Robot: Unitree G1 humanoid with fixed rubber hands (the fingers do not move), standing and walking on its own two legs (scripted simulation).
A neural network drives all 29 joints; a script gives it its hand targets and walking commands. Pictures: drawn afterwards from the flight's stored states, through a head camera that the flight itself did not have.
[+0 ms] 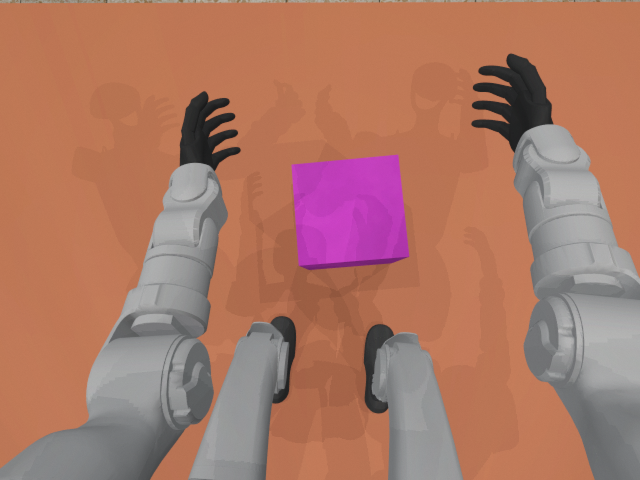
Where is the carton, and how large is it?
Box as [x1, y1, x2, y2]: [292, 155, 408, 269]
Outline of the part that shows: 397,155 292,165 299,265 308,269 388,263 408,256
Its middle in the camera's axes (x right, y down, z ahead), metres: +0.06 -0.03 +0.86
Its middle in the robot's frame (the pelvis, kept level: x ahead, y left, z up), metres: +0.47 -0.01 -0.51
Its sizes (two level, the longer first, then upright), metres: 0.210 0.200 0.250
